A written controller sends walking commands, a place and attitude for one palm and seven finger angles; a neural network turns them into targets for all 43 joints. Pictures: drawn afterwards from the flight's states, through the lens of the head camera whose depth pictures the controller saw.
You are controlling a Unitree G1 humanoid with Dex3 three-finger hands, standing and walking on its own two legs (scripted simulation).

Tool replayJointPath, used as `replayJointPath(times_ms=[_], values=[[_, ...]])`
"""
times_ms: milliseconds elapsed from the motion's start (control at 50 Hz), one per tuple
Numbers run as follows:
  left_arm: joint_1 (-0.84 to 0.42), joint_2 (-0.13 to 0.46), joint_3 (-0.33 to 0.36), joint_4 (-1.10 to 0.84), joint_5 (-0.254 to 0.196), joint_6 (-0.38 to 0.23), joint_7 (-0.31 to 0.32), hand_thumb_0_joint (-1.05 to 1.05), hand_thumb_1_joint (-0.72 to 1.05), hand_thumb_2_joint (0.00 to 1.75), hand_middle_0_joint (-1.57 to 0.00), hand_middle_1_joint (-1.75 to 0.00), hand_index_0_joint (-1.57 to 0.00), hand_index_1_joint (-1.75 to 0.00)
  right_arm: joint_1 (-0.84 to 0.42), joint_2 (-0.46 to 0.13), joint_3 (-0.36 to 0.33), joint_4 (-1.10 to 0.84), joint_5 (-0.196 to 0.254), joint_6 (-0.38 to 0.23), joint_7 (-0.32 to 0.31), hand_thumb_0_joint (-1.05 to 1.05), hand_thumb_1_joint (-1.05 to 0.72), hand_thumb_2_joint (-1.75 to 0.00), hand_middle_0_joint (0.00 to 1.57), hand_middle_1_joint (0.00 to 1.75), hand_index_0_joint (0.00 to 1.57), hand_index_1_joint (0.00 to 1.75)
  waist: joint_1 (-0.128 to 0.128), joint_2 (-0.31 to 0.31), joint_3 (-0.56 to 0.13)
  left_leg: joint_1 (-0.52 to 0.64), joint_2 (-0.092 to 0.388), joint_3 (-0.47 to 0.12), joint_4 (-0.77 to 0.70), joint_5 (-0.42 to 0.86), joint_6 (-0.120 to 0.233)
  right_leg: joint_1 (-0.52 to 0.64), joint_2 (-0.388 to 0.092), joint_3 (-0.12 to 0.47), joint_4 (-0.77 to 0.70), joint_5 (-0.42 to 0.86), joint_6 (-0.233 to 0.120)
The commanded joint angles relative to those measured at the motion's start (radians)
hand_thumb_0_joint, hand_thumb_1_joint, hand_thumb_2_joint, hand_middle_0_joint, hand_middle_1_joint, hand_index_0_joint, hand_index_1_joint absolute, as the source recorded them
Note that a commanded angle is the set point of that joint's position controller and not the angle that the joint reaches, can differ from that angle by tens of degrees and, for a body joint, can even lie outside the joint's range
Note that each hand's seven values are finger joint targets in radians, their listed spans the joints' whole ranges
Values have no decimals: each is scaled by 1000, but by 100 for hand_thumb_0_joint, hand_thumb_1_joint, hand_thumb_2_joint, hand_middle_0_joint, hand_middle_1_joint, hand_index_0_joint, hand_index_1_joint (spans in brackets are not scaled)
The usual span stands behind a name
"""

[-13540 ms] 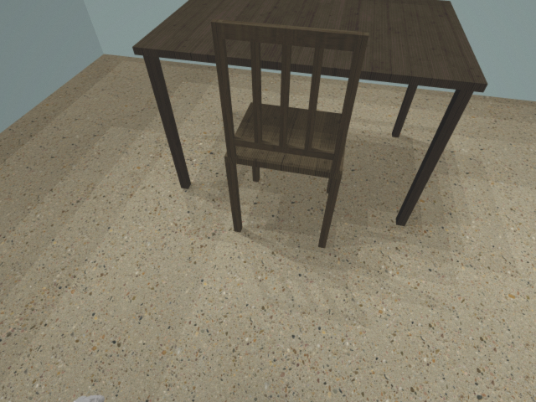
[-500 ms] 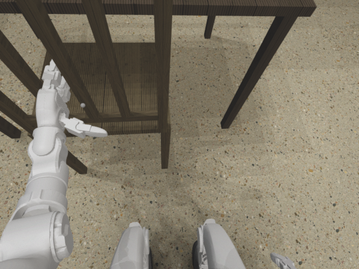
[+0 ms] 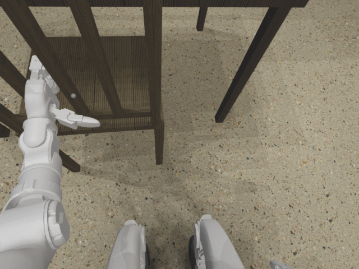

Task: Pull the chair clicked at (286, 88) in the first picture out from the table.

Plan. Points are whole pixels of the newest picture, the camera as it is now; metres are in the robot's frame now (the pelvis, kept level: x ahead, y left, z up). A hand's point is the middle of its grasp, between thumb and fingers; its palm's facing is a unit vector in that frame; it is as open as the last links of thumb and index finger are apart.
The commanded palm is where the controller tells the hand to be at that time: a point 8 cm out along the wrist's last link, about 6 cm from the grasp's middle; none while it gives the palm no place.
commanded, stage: push the fingers through the gap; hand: left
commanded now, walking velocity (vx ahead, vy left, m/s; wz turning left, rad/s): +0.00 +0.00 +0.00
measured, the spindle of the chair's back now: (57, 71) +0.51 +0.22 +0.07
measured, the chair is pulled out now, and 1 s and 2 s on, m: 0.00 0.00 0.04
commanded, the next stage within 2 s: hook a spindle and tug to test in 0.02 s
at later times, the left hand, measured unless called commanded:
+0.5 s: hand (76, 95) +0.48 +0.19 +0.03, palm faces +0.07 -1.00 -0.04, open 15.2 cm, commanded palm +0.45 +0.23 +0.03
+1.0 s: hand (74, 94) +0.48 +0.20 +0.03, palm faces +0.10 -0.99 -0.03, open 5.9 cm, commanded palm +0.44 +0.23 +0.03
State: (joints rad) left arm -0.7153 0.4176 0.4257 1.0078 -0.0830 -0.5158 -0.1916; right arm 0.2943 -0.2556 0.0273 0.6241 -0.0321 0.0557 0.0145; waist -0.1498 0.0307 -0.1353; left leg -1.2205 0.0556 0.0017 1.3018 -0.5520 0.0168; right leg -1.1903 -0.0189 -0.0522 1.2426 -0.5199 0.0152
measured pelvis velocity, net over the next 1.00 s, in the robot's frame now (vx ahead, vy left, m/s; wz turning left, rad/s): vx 0.01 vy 0.00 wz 0.00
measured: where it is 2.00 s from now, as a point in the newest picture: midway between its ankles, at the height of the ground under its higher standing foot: outside the picture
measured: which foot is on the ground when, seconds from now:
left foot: down 0.00-1.00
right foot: down 0.00-1.00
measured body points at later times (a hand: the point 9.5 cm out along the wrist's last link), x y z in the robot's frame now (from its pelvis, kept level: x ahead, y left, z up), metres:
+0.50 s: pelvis +0.00 +0.00 +0.00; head +0.16 +0.02 +0.42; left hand +0.47 +0.25 +0.03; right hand +0.07 -0.26 -0.12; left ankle +0.02 +0.11 -0.62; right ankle +0.03 -0.13 -0.62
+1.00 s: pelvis +0.01 +0.00 +0.01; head +0.17 +0.02 +0.43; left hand +0.47 +0.25 +0.04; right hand +0.07 -0.26 -0.11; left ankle +0.02 +0.11 -0.62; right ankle +0.03 -0.13 -0.62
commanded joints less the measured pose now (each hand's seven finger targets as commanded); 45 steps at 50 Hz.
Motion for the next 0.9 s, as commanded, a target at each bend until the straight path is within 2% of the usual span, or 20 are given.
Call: replayJointPath(times_ms=[0, 20, 60, 100, 120, 160, 200, 260, 320, 380, 400, 480, 560, 600, 640, 680, 740, 780, 800, 880], values=[[-357, 248, 17, -217, -22, -80, -24, 0, -50, 30, -6, -8, -6, -8, 127, -174, -67, -61, -1, -23, -14, 0, -90, -90, 20, 30, 20, 30, -1, 102, -529, 387, -32, -45, -136, 379, 4, 252, 41, 22, -145, 294, -35], [-344, 258, 29, -220, -25, -79, -27, 0, -50, 30, -6, -8, -6, -8, 133, -175, -70, -62, -1, -22, -15, 0, -90, -90, 20, 30, 20, 30, 6, 100, -534, 397, -32, -47, -139, 400, 3, 260, 42, 20, -144, 308, -36], [-336, 189, -23, -228, -34, -71, -38, 0, -50, 30, -6, -8, -6, -8, 129, -172, -73, -63, 2, -24, -10, 0, -90, -90, 20, 30, 20, 30, -4, 117, -546, 441, -29, -55, -139, 429, 0, 225, 43, 9, -142, 311, -36], [-331, 193, -24, -217, -36, -57, -39, 0, -50, 30, -6, -8, -6, -8, 133, -177, -75, -58, 4, -20, -10, 0, -90, -90, 20, 30, 20, 30, -4, 126, -520, 452, -25, -61, -145, 420, -4, 195, 44, 2, -146, 286, -38], [-343, 183, -30, -222, -38, -54, -35, 0, -50, 30, -8, -13, -8, -13, 135, -178, -76, -56, 3, -19, -11, 0, -90, -90, 20, 30, 20, 30, -9, 103, -521, 454, -25, -65, -146, 428, -2, 197, 43, 0, -147, 290, -37], [-366, 153, -55, -227, -36, -53, -25, 0, -50, 30, -11, -24, -11, -24, 131, -175, -76, -55, 4, -20, -10, 0, -90, -90, 20, 30, 20, 30, -15, 123, -508, 465, -25, -68, -149, 414, -5, 167, 43, -4, -149, 267, -37], [-376, 185, -27, -222, -31, -57, -8, 0, -50, 30, -15, -35, -15, -35, 135, -178, -78, -50, 1, -19, -12, 0, -90, -90, 20, 30, 20, 30, -15, 87, -517, 444, -27, -68, -143, 405, -1, 186, 42, 1, -148, 272, -35], [-367, 206, -10, -228, -16, -73, 11, 0, -50, 30, -20, -52, -20, -52, 129, -173, -74, -54, -3, -18, -10, 0, -90, -90, 20, 30, 20, 30, 1, 121, -526, 452, -30, -66, -145, 411, -7, 191, 42, 0, -139, 270, -40], [-340, 207, -6, -253, -13, -80, 21, 0, -50, 30, -25, -68, -25, -68, 126, -171, -75, -65, -6, -15, -7, 0, -90, -90, 20, 30, 20, 30, 7, 106, -553, 457, -29, -61, -141, 450, -5, 225, 42, 5, -136, 311, -39], [-310, 157, -43, -228, -13, -65, 21, 0, -50, 30, -31, -85, -31, -85, 121, -167, -74, -69, 0, -10, -2, 0, -90, -90, 20, 30, 20, 30, -1, 99, -509, 454, -27, -62, -151, 438, -9, 202, 43, -2, -143, 295, -38], [-321, 172, -30, -239, -16, -64, 23, 0, -50, 30, -32, -90, -32, -90, 122, -172, -75, -70, 0, -9, -4, 0, -90, -90, 20, 30, 20, 30, -1, 94, -518, 444, -27, -61, -150, 423, -7, 209, 43, 0, -142, 291, -37], [-326, 178, -29, -251, -14, -66, 27, 0, -28, 40, -39, -112, -39, -112, 121, -169, -74, -72, -1, -10, -5, 0, -90, -90, 20, 30, 20, 30, 2, 107, -514, 450, -27, -62, -155, 427, -8, 211, 42, 0, -141, 294, -39], [-334, 122, -71, -260, -19, -70, 24, 0, -5, 49, -46, -134, -46, -134, 123, -165, -77, -64, -1, -13, -3, 0, -90, -90, 20, 30, 20, 30, -9, 103, -524, 476, -26, -65, -153, 436, -10, 191, 43, -4, -144, 291, -38], [-314, 138, -61, -253, -16, -71, 24, 0, 6, 54, -50, -145, -50, -145, 126, -166, -78, -63, -1, -13, -3, 0, -90, -90, 20, 30, 20, 30, 0, 97, -526, 464, -28, -61, -153, 434, -8, 210, 44, 1, -146, 298, -39], [-345, 100, -97, -277, -19, -77, 20, 0, 17, 59, -50, -145, -50, -145, 125, -162, -79, -62, -2, -16, -2, 0, -90, -90, 20, 30, 20, 30, -14, 111, -534, 481, -28, -62, -151, 443, -7, 198, 44, 0, -145, 301, -39], [-293, 154, -48, -260, -18, -77, 21, 0, 28, 64, -50, -145, -50, -145, 129, -168, -81, -60, -1, -13, -3, 0, -90, -90, 20, 30, 20, 30, 5, 99, -542, 472, -27, -59, -152, 452, -9, 223, 44, 3, -145, 315, -41], [-322, 95, -100, -267, -20, -78, 15, 0, 45, 71, -50, -145, -50, -145, 127, -161, -80, -60, -1, -14, -2, 0, -90, -90, 20, 30, 20, 30, -13, 100, -523, 481, -27, -60, -153, 446, -5, 201, 46, 0, -149, 305, -40], [-300, 156, -51, -277, -22, -80, 15, 0, 56, 76, -50, -145, -50, -145, 132, -169, -82, -56, 0, -12, -4, 0, -90, -90, 20, 30, 20, 30, 6, 108, -543, 482, -26, -59, -155, 469, -8, 228, 44, 2, -146, 328, -41], [-287, 120, -77, -282, -22, -78, 12, 0, 62, 78, -50, -145, -50, -145, 130, -162, -81, -61, 0, -10, -2, 0, -90, -90, 20, 30, 20, 30, 5, 113, -554, 492, -29, -57, -154, 486, -7, 232, 44, 2, -146, 340, -40], [-285, 108, -90, -290, -22, -74, 11, 0, 84, 88, -50, -145, -50, -145, 130, -160, -82, -58, 1, -9, 0, 0, -90, -90, 20, 30, 20, 30, 0, 106, -534, 492, -27, -55, -155, 492, -6, 233, 45, 2, -152, 350, -38]])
